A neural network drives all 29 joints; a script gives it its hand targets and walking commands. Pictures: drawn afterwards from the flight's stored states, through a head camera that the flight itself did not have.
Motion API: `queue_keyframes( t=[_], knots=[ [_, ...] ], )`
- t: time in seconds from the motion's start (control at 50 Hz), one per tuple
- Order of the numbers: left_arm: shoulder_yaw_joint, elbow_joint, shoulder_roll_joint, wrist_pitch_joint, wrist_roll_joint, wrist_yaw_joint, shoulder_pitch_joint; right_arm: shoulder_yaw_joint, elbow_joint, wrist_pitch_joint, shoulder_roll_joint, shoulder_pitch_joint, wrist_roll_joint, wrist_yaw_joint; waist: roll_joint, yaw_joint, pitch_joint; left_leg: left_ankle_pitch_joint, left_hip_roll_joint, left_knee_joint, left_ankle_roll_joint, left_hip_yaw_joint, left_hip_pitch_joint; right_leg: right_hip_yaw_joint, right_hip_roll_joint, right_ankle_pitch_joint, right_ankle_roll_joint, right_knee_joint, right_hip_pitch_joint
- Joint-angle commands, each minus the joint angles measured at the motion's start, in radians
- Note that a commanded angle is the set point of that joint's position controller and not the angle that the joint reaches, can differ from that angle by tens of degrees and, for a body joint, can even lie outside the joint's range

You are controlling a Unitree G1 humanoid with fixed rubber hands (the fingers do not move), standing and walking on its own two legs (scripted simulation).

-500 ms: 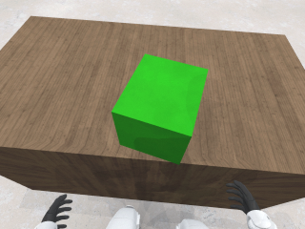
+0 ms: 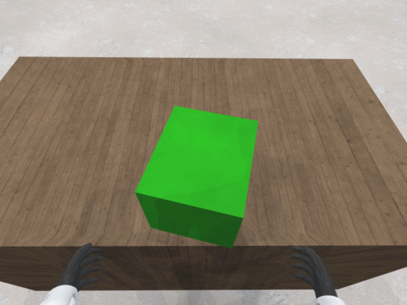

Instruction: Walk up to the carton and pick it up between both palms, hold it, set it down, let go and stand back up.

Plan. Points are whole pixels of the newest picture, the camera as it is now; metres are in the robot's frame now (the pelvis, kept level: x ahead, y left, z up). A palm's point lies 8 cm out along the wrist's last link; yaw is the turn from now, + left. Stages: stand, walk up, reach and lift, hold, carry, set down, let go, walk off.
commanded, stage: reach and lift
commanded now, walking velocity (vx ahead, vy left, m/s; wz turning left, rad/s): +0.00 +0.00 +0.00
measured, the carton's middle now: (202, 176) +0.37 +0.04 -0.01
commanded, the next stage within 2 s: none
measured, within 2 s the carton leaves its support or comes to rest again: neither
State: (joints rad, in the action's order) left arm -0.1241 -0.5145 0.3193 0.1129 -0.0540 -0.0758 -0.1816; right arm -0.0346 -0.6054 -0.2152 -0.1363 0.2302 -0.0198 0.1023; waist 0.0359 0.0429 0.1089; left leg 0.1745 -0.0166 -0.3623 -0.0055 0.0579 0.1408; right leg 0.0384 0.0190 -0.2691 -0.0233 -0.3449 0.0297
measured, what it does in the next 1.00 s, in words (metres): stands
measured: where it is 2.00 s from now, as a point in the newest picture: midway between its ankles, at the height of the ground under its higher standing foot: outside the picture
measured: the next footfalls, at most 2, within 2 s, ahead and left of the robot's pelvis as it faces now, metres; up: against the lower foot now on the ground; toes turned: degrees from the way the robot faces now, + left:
none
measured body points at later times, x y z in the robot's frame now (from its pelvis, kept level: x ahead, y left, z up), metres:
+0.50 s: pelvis -0.02 +0.01 +0.00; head -0.04 +0.03 +0.45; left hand +0.15 +0.28 -0.03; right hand +0.17 -0.15 -0.02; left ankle +0.01 +0.12 -0.75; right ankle -0.05 -0.13 -0.75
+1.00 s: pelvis -0.03 +0.03 -0.01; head -0.03 +0.06 +0.44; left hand +0.15 +0.29 +0.01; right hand +0.16 -0.11 +0.01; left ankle +0.01 +0.12 -0.75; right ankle -0.05 -0.13 -0.74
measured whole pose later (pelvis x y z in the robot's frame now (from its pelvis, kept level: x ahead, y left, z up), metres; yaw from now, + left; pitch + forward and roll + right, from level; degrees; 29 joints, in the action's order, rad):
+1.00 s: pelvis -0.03 +0.03 -0.01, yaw -1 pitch -7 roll -1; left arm 0.00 -0.08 0.44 -0.09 -0.25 -0.13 -0.33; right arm -0.12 -0.01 -0.14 0.09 0.45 -0.08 0.26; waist 0.04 0.10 0.12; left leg 0.19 -0.01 -0.45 0.04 0.07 0.15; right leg 0.05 0.03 -0.26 -0.02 -0.40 0.02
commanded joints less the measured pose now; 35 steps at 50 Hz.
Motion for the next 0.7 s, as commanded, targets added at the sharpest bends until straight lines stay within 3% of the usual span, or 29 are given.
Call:
queue_keyframes(
  t=[0.0, 0.1, 0.16, 0.22, 0.34, 0.44, 0.58, 0.64, 0.68],
  knots=[
    [-0.004, 0.179, 0.124, -0.138, -0.047, -0.014, 0.083, 0.001, 0.159, -0.12, -0.053, -0.061, -0.017, -0.002, -0.055, 0.007, -0.235, -0.404, 0.03, -0.048, -0.044, 0.022, -0.331, -0.072, -0.032, 0.287, -0.001, 0.085, 0.199],
    [0.019, 0.257, 0.124, -0.189, -0.07, -0.007, 0.052, 0.013, 0.196, -0.148, -0.05, -0.037, -0.035, -0.007, -0.094, 0.009, -0.252, -0.457, 0.014, -0.048, -0.057, 0.007, -0.348, -0.074, -0.044, 0.238, 0.021, 0.089, 0.2],
    [0.03, 0.272, 0.139, -0.216, -0.085, -0.007, 0.03, 0.006, 0.235, -0.153, -0.033, -0.02, -0.043, -0.005, -0.092, 0.015, -0.241, -0.401, 0.012, -0.034, -0.049, 0.006, -0.334, -0.065, -0.038, 0.193, 0.026, 0.095, 0.193],
    [0.042, 0.31, 0.14, -0.226, -0.088, -0.004, 0.011, 0.0, 0.261, -0.146, -0.011, 0.005, -0.062, 0.001, -0.133, 0.024, -0.218, -0.378, 0.008, -0.021, -0.052, 0.005, -0.315, -0.055, -0.033, 0.172, 0.036, 0.096, 0.183],
    [0.06, 0.339, 0.155, -0.22, -0.12, -0.023, -0.027, 0.0, 0.336, -0.094, 0.029, 0.055, -0.05, 0.035, -0.1, 0.01, -0.111, -0.226, 0.006, 0.018, -0.038, 0.009, -0.258, -0.038, -0.017, 0.095, 0.037, 0.117, 0.175],
    [0.045, 0.359, 0.152, -0.182, -0.106, -0.04, -0.069, -0.011, 0.378, -0.02, 0.066, 0.104, -0.052, 0.072, -0.1, 0.02, -0.018, -0.128, 0.002, 0.044, -0.034, 0.011, -0.242, -0.031, -0.008, 0.014, 0.044, 0.14, 0.177],
    [0.044, 0.436, 0.174, -0.172, -0.146, -0.063, -0.052, -0.035, 0.58, 0.045, 0.136, 0.138, -0.028, 0.121, -0.041, 0.031, 0.022, 0.041, -0.001, 0.052, -0.002, 0.021, -0.173, -0.019, 0.015, -0.074, 0.037, 0.136, 0.206],
    [0.043, 0.473, 0.198, -0.198, -0.162, -0.062, -0.038, -0.048, 0.635, 0.052, 0.165, 0.157, -0.024, 0.131, -0.043, 0.034, 0.021, 0.096, -0.006, 0.037, 0.008, 0.017, -0.16, -0.01, 0.027, -0.131, 0.04, 0.127, 0.228],
    [0.038, 0.521, 0.218, -0.219, -0.167, -0.057, -0.03, -0.064, 0.681, 0.05, 0.184, 0.17, -0.034, 0.133, -0.076, 0.047, 0.002, 0.114, -0.013, 0.028, 0.009, 0.011, -0.154, -0.007, 0.03, -0.145, 0.045, 0.112, 0.232]
  ],
)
